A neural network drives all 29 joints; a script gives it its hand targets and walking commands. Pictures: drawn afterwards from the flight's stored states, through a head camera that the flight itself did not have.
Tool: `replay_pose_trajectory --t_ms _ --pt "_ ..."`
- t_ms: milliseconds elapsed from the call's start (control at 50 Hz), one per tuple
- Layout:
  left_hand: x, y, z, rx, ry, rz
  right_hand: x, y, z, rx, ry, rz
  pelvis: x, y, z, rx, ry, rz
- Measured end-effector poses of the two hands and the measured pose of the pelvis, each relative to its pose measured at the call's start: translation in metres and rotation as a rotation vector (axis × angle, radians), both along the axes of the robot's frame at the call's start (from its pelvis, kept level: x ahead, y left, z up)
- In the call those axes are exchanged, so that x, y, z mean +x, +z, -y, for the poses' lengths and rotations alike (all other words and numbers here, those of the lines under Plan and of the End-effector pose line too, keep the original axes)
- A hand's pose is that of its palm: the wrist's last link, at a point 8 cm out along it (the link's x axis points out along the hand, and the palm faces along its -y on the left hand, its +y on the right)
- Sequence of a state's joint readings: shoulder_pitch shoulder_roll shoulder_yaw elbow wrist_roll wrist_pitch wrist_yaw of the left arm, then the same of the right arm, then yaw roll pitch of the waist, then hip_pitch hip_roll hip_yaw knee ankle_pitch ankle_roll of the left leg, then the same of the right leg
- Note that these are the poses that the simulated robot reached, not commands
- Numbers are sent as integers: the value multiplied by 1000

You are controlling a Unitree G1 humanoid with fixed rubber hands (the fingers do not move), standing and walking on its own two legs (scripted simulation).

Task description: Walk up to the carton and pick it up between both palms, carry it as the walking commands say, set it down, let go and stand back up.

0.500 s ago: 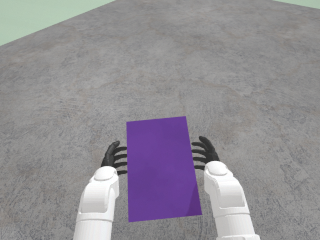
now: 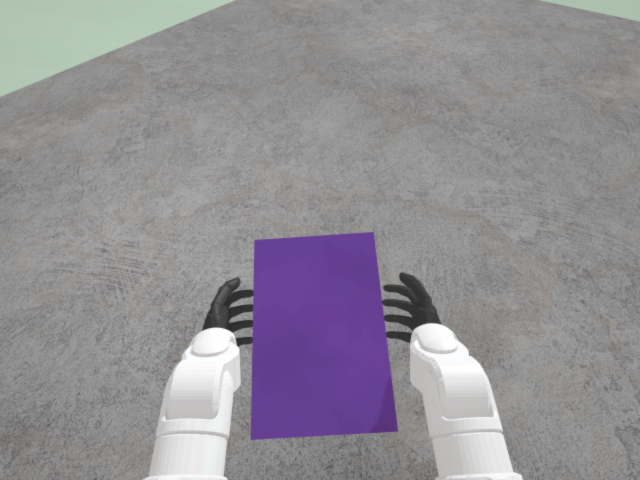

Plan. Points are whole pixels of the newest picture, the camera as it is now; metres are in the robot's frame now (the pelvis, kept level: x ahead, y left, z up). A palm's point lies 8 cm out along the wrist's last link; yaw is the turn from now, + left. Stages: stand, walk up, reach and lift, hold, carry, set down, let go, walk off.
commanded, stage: carry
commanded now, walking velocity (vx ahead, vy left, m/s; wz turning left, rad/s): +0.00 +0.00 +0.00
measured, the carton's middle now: (321, 340) +0.34 -0.01 -0.06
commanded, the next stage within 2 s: none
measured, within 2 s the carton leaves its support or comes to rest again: neither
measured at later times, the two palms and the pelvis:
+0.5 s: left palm (227, 175) +0.60 +0.13 +0.04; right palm (375, 166) +0.60 -0.12 +0.05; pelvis +0.30 +0.01 +0.01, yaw +1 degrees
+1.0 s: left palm (233, 105) +0.85 +0.14 +0.03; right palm (350, 93) +0.86 -0.11 +0.04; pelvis +0.56 +0.01 +0.00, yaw +0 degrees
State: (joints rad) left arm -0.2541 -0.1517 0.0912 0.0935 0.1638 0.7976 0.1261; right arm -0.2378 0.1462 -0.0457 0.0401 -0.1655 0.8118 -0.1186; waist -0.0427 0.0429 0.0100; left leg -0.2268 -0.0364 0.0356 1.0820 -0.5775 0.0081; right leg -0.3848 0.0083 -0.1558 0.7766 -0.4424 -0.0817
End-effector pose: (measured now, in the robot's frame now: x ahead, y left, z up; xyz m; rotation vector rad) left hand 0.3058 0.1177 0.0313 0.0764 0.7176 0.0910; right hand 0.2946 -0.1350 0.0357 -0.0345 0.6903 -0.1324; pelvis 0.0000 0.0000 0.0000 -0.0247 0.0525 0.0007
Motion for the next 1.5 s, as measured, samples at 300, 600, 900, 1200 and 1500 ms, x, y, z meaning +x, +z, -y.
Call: replay_pose_trajectory --t_ms 300,600,900,1200,1500 --pt "172 18 -28 -64 39 35 193 21 -26 -6 21 33 179 14 -18 3 -46 1" --pt "338 8 -29 -44 72 8 365 17 -29 -53 98 5 353 11 -6 31 9 16" --pt "499 9 -14 -12 20 5 512 10 -13 -35 48 6 507 6 -6 47 12 -10" --pt "654 10 -9 -2 -3 9 664 7 -8 21 -4 24 658 6 -10 43 -44 11" --pt "800 7 -20 -32 56 8 826 14 -20 -35 71 20 811 7 -4 48 -25 22"
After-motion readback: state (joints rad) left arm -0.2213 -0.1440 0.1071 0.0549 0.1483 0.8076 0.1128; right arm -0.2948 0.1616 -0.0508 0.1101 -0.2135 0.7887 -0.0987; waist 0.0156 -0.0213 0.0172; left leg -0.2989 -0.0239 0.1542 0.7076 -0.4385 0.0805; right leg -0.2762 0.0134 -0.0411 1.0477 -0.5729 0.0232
